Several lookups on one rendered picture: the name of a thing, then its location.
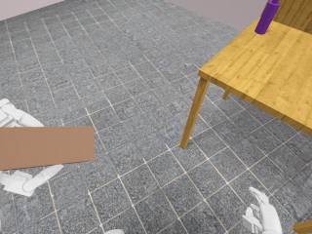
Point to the sponge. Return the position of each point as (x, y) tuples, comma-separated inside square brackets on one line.
[(34, 147)]

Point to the left robot hand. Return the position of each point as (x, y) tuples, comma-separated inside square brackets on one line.
[(20, 182)]

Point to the table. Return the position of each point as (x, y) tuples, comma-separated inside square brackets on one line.
[(272, 71)]

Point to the right robot hand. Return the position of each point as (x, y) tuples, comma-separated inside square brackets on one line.
[(266, 215)]

